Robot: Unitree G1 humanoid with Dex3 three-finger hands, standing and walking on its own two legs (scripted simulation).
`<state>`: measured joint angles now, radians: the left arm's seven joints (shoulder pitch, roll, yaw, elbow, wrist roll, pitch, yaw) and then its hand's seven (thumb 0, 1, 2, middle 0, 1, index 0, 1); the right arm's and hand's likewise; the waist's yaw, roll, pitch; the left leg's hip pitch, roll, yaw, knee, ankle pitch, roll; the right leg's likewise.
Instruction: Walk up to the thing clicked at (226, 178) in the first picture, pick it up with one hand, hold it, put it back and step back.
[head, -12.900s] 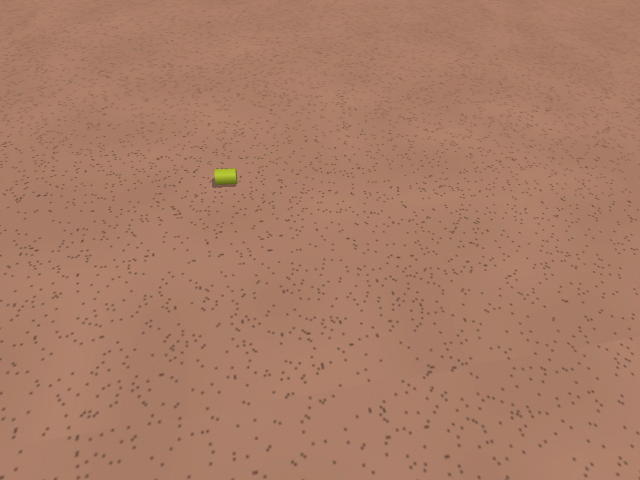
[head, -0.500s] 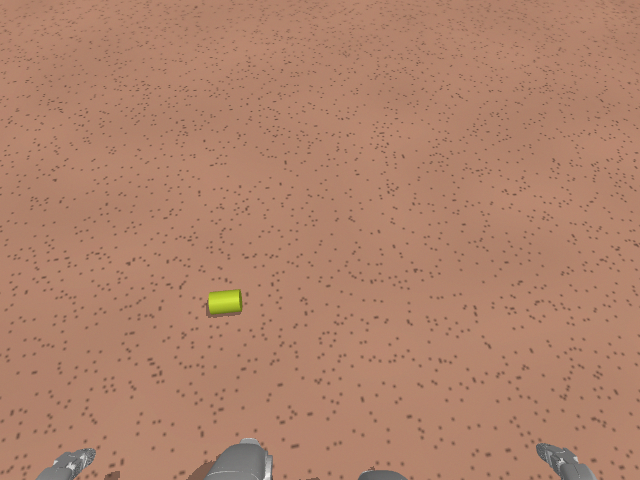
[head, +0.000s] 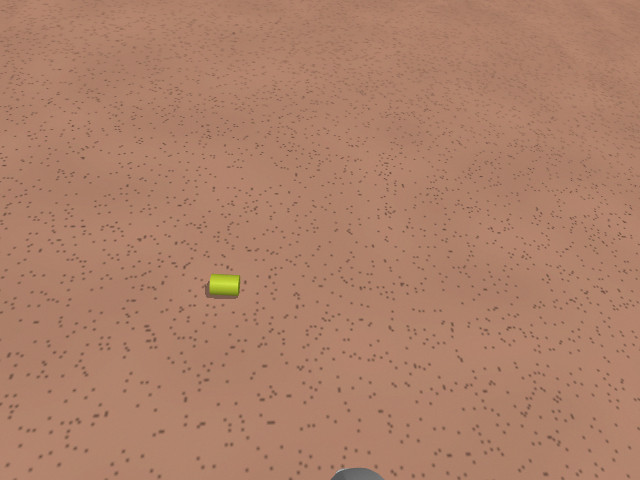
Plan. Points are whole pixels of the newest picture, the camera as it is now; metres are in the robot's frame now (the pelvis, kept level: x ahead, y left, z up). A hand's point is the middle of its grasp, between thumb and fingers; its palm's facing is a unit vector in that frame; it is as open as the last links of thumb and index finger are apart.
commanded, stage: walk up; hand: left
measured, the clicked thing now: (225, 284) +0.80 +0.23 -0.73
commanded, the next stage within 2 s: stand in 1.36 s
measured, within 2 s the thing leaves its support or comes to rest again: neither
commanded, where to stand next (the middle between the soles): +0.41 -0.01 m, yaw +0 degrees
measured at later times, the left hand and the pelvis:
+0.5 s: hand out of the picture +0.02 +0.29 -0.15, palm faces +0.04 -0.91 -0.42, open 7.4 cm; pelvis -0.02 +0.00 -0.01, yaw +1 degrees
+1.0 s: hand out of the picture +0.11 +0.26 -0.15, palm faces +0.01 -0.94 -0.35, open 7.4 cm; pelvis +0.01 +0.00 +0.00, yaw +0 degrees
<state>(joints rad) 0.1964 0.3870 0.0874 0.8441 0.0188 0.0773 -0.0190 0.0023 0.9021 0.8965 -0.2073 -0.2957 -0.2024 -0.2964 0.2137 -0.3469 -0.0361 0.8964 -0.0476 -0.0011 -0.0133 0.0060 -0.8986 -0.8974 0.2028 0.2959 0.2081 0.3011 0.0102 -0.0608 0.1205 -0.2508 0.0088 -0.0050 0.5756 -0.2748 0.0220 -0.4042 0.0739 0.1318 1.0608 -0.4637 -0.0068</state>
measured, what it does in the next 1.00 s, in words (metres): steps on the spot: right foot, then left foot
